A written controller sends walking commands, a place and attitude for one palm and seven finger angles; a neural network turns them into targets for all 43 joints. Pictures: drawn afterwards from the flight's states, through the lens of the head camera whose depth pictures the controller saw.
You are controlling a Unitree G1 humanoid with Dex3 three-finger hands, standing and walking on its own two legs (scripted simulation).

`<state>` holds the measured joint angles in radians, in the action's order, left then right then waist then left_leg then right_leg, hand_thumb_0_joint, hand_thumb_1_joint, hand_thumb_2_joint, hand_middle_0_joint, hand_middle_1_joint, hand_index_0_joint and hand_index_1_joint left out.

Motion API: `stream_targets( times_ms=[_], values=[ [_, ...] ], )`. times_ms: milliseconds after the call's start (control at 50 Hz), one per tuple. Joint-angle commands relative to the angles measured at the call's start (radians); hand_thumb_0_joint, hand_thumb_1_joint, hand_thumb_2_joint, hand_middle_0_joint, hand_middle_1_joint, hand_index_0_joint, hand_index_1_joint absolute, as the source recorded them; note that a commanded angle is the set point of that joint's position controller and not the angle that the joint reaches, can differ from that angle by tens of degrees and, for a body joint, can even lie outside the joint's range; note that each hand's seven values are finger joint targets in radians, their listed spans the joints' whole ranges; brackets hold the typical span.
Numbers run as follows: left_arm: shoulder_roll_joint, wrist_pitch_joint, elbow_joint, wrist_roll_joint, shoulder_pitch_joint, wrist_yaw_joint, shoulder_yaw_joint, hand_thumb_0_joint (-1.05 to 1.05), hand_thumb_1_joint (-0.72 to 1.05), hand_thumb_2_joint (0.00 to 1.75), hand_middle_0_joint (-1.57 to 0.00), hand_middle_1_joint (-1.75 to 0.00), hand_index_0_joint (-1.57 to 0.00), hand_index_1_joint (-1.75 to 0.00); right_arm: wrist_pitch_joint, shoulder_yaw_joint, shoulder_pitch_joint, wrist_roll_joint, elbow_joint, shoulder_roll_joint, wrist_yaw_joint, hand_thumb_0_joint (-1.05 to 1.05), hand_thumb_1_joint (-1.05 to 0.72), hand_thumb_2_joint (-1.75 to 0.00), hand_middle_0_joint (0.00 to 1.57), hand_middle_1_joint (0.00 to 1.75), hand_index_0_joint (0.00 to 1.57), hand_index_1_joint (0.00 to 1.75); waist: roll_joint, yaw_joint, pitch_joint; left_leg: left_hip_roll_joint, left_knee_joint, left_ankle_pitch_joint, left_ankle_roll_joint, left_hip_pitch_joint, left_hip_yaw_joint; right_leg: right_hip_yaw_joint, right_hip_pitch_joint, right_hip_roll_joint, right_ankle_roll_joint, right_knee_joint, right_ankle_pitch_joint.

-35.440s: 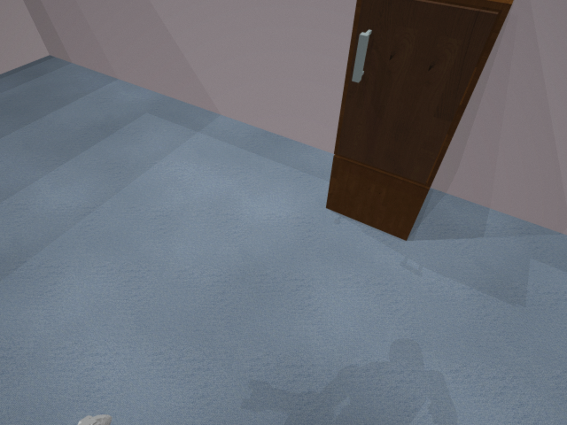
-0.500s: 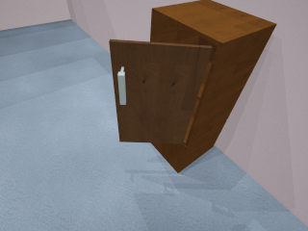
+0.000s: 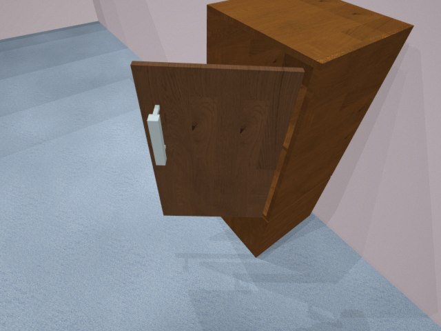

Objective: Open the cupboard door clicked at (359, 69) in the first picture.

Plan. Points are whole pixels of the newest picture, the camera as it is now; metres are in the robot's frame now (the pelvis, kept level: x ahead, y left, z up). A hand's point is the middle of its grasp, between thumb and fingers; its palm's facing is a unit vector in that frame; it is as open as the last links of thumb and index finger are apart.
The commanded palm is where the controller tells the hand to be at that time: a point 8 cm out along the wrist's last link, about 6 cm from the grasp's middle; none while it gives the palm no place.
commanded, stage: come to a stop and stand still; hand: left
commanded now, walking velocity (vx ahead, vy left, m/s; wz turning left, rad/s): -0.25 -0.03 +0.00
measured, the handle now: (159, 135) +0.54 +0.18 +0.03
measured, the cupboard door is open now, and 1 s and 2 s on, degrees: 53 53 53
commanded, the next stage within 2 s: look again from close up in 1.42 s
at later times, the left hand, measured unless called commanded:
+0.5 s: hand out of the picture +0.03 +0.20 -0.18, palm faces +0.05 -0.98 -0.22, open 7.3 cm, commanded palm none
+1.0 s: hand out of the picture -0.07 +0.22 -0.16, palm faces +0.04 -0.98 -0.21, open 7.3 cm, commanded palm none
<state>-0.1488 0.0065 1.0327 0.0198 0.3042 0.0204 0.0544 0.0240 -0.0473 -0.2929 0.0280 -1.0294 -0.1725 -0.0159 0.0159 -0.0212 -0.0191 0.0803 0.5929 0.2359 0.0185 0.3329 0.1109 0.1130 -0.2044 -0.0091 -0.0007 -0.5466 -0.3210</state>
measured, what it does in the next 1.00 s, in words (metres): shifts its weight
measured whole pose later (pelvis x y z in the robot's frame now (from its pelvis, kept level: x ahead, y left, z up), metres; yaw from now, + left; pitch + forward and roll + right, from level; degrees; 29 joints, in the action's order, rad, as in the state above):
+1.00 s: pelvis -0.05 +0.04 +0.01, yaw +0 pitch -2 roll -1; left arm -0.16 -0.01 1.02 0.02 0.38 0.03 0.00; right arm -0.03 0.00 -0.30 0.02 -1.04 -0.20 -0.01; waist 0.03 0.00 -0.01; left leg -0.06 0.46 0.17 0.09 0.28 0.08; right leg -0.05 -0.27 -0.03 0.00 -0.50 -0.27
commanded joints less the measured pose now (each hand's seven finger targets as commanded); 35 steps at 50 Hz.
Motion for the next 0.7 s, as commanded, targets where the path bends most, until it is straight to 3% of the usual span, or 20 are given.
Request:
stream_targets(
  times_ms=[0,40,80,140,180,240,280,320,340,360,380,400,420,440,460,500,520,560,620,680],
  values=[
    [-0.03,-0.009,-0.046,-0.001,0.029,-0.001,-0.015,0.0,0.9,0.9,-0.2,-0.3,-0.2,-0.3,0.004,-0.01,-0.096,0.004,0.0,-0.13,-0.027,0.0,-0.9,-0.9,0.2,0.3,0.2,0.3,0.199,-0.002,-0.04,0.268,-0.294,-0.436,0.127,-0.109,-0.321,-0.046,-0.137,-0.04,0.005,-0.141,-0.132],
    [-0.04,-0.014,-0.017,-0.006,0.064,0.004,-0.019,0.0,0.9,0.9,-0.2,-0.3,-0.2,-0.3,0.005,0.0,-0.012,-0.005,0.004,-0.115,-0.038,0.0,-0.9,-0.9,0.2,0.3,0.2,0.3,0.208,0.031,-0.024,0.226,-0.223,-0.766,0.127,-0.156,-0.208,-0.064,-0.093,-0.066,0.011,-0.091,-0.077],
    [-0.074,-0.013,-0.01,-0.004,0.105,0.01,-0.013,0.0,0.9,0.9,-0.2,-0.3,-0.2,-0.3,-0.006,-0.016,0.013,-0.016,0.015,-0.131,-0.041,0.0,-0.9,-0.9,0.2,0.3,0.2,0.3,0.115,0.034,0.047,0.175,-0.131,-0.834,0.09,-0.247,-0.146,-0.065,-0.05,-0.061,0.009,0.038,0.149],
    [-0.113,-0.012,-0.033,0.007,0.099,0.016,0.001,0.0,0.9,0.9,-0.2,-0.3,-0.2,-0.3,-0.03,-0.038,0.034,-0.019,0.039,-0.116,-0.04,0.0,-0.9,-0.9,0.2,0.3,0.2,0.3,-0.066,0.017,0.055,0.084,-0.034,-0.589,0.017,-0.201,-0.052,-0.131,-0.02,-0.118,-0.014,0.03,0.652],
    [-0.141,-0.013,-0.053,0.011,0.093,0.02,0.01,0.0,0.9,0.9,-0.2,-0.3,-0.2,-0.3,-0.044,-0.04,0.035,-0.018,0.05,-0.089,-0.034,0.0,-0.9,-0.9,0.2,0.3,0.2,0.3,-0.148,0.019,0.089,0.014,0.042,-0.346,-0.017,-0.118,-0.003,-0.189,0.046,-0.199,-0.063,0.023,0.895],
    [-0.146,-0.02,-0.065,0.015,0.083,0.027,0.014,0.0,0.9,0.9,-0.2,-0.3,-0.2,-0.3,-0.063,-0.032,0.098,-0.018,0.076,-0.032,-0.023,0.0,-0.9,-0.9,0.2,0.3,0.2,0.3,-0.197,0.047,0.061,-0.069,0.214,0.222,-0.04,0.046,-0.029,-0.257,0.097,-0.307,-0.186,0.091,0.966],
    [-0.146,-0.021,-0.076,0.02,0.038,0.029,0.015,0.0,0.9,0.9,-0.2,-0.3,-0.2,-0.3,-0.068,-0.027,0.133,-0.02,0.087,-0.026,-0.02,0.0,-0.9,-0.9,0.2,0.3,0.2,0.3,-0.183,0.039,0.01,-0.069,0.269,0.27,-0.042,0.067,-0.073,-0.256,0.053,-0.299,-0.215,0.123,0.842],
    [-0.156,-0.019,-0.083,0.02,0.003,0.028,0.018,0.0,0.9,0.9,-0.2,-0.3,-0.2,-0.3,-0.062,-0.023,0.106,-0.022,0.079,-0.025,-0.013,0.0,-0.9,-0.9,0.2,0.3,0.2,0.3,-0.177,0.022,0.009,-0.062,0.121,0.207,-0.043,0.015,-0.074,-0.232,0.044,-0.274,-0.194,0.101,0.742],
    [-0.156,-0.02,-0.088,0.014,-0.015,0.027,0.02,0.0,0.9,0.9,-0.2,-0.3,-0.2,-0.3,-0.058,-0.021,0.07,-0.022,0.065,-0.023,-0.011,0.0,-0.9,-0.9,0.2,0.3,0.2,0.3,-0.179,0.009,0.027,-0.063,-0.006,0.108,-0.042,-0.05,-0.061,-0.209,0.041,-0.247,-0.165,0.072,0.667],
    [-0.183,0.009,-0.092,0.011,0.031,0.068,0.007,0.0,0.9,0.9,-0.2,-0.3,-0.2,-0.3,-0.024,-0.025,0.101,-0.026,0.127,-0.103,-0.01,0.0,-0.9,-0.9,0.2,0.3,0.2,0.3,-0.153,0.008,0.129,-0.068,-0.02,0.04,-0.046,-0.088,-0.024,-0.292,0.117,-0.221,-0.093,-0.01,1.061],
    [-0.204,0.018,-0.137,0.004,0.017,0.062,0.012,0.0,0.9,0.9,-0.2,-0.3,-0.2,-0.3,-0.02,-0.019,0.044,-0.023,0.142,-0.073,-0.003,0.0,-0.9,-0.9,0.2,0.3,0.2,0.3,-0.091,-0.004,0.204,-0.054,-0.078,-0.002,-0.006,-0.092,-0.058,-0.208,0.175,-0.204,-0.081,-0.073,0.888],
    [-0.186,0.016,-0.142,-0.004,0.017,0.057,0.01,0.0,0.9,0.9,-0.2,-0.3,-0.2,-0.3,-0.023,-0.015,0.048,-0.022,0.143,-0.099,0.0,0.0,-0.9,-0.9,0.2,0.3,0.2,0.3,-0.022,0.003,0.197,-0.008,-0.096,-0.109,0.008,-0.133,-0.082,-0.182,0.114,-0.174,-0.066,-0.072,0.656],
    [-0.157,0.01,-0.151,-0.001,0.026,0.054,0.001,0.0,0.9,0.9,-0.2,-0.3,-0.2,-0.3,-0.022,-0.011,0.049,-0.015,0.152,-0.108,0.001,0.0,-0.9,-0.9,0.2,0.3,0.2,0.3,0.039,0.014,0.155,0.042,-0.091,-0.257,0.027,-0.147,-0.135,-0.15,0.031,-0.136,-0.053,-0.054,0.447],
    [-0.139,-0.001,-0.147,0.001,0.024,0.05,-0.012,0.0,0.9,0.9,-0.2,-0.3,-0.2,-0.3,-0.015,0.0,0.065,-0.01,0.16,-0.122,0.001,0.0,-0.9,-0.9,0.2,0.3,0.2,0.3,0.213,0.028,0.105,0.082,-0.127,-0.379,0.06,-0.131,-0.21,-0.103,-0.014,-0.084,-0.033,-0.055,0.195],
    [-0.13,-0.012,-0.14,0.004,0.021,0.046,-0.02,0.0,0.9,0.9,-0.2,-0.3,-0.2,-0.3,-0.015,0.003,0.072,-0.013,0.165,-0.122,-0.003,0.0,-0.9,-0.9,0.2,0.3,0.2,0.3,0.229,0.03,0.019,0.108,-0.184,-0.379,0.086,-0.078,-0.256,-0.07,-0.039,-0.037,-0.018,-0.052,-0.038],
    [-0.115,-0.023,-0.134,0.005,0.03,0.033,-0.029,0.0,0.9,0.9,-0.2,-0.3,-0.2,-0.3,-0.019,0.006,0.091,-0.014,0.182,-0.137,-0.006,0.0,-0.9,-0.9,0.2,0.3,0.2,0.3,0.11,0.045,-0.088,0.099,-0.251,-0.079,0.093,0.037,-0.274,-0.078,-0.045,-0.03,-0.024,-0.012,-0.059],
    [-0.115,-0.023,-0.133,0.006,0.034,0.026,-0.031,0.0,0.9,0.9,-0.2,-0.3,-0.2,-0.3,-0.02,0.009,0.095,-0.012,0.187,-0.138,-0.003,0.0,-0.9,-0.9,0.2,0.3,0.2,0.3,0.073,0.045,-0.103,0.076,-0.274,0.089,0.079,0.061,-0.267,-0.094,-0.043,-0.033,-0.03,0.027,-0.026],
    [-0.132,-0.016,-0.137,0.006,0.028,0.016,-0.033,0.0,0.9,0.9,-0.2,-0.3,-0.2,-0.3,-0.018,0.012,0.078,-0.01,0.183,-0.131,0.003,0.0,-0.9,-0.9,0.2,0.3,0.2,0.3,0.041,0.038,-0.098,0.038,-0.311,0.263,0.057,0.078,-0.251,-0.121,-0.033,-0.047,-0.042,0.073,-0.02],
    [-0.141,-0.017,-0.14,0.007,0.024,0.012,-0.031,0.0,0.9,0.9,-0.2,-0.3,-0.2,-0.3,-0.021,0.006,0.051,-0.006,0.172,-0.153,0.007,0.0,-0.9,-0.9,0.2,0.3,0.2,0.3,0.016,0.029,-0.087,0.043,-0.354,0.361,0.052,0.08,-0.267,-0.114,-0.056,-0.04,-0.035,0.071,-0.066],
    [-0.136,-0.018,-0.133,0.008,0.046,0.01,-0.031,0.0,0.9,0.9,-0.2,-0.3,-0.2,-0.3,-0.019,0.008,0.046,-0.006,0.158,-0.159,0.007,0.0,-0.9,-0.9,0.2,0.3,0.2,0.3,0.034,0.035,-0.07,0.05,-0.38,0.386,0.057,0.081,-0.283,-0.112,-0.046,-0.031,-0.033,0.059,-0.053]
  ],
)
